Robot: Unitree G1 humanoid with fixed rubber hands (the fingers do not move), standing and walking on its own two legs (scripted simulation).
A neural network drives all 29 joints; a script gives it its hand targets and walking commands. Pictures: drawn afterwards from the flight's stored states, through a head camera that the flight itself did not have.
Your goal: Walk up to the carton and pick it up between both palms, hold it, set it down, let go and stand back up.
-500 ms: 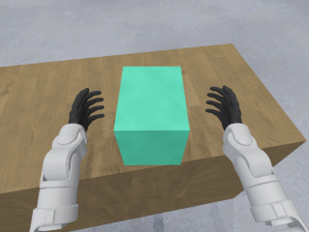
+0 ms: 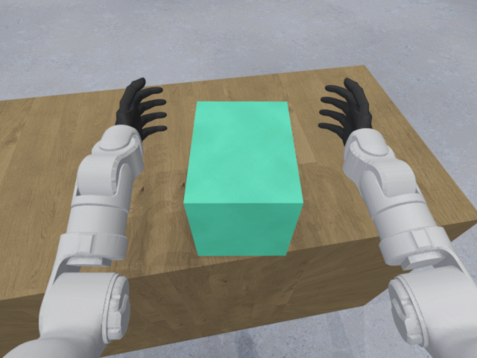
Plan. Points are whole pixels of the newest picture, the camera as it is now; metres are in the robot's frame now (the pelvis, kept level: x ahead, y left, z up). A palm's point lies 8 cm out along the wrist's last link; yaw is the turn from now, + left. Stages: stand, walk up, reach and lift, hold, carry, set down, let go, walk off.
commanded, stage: reach and lift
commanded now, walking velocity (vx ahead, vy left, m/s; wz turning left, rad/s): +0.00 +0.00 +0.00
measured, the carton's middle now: (242, 179) +0.42 +0.05 +0.03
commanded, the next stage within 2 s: none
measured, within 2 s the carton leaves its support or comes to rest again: neither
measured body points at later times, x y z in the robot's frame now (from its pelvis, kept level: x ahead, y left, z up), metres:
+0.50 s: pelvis +0.00 +0.00 +0.00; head +0.07 +0.00 +0.44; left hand +0.42 +0.21 +0.06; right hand +0.45 -0.12 +0.06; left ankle +0.04 +0.13 -0.74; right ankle -0.03 -0.10 -0.74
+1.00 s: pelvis -0.01 +0.01 -0.01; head +0.06 +0.03 +0.44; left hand +0.43 +0.18 +0.06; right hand +0.44 -0.10 +0.06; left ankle +0.04 +0.13 -0.74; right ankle -0.03 -0.10 -0.74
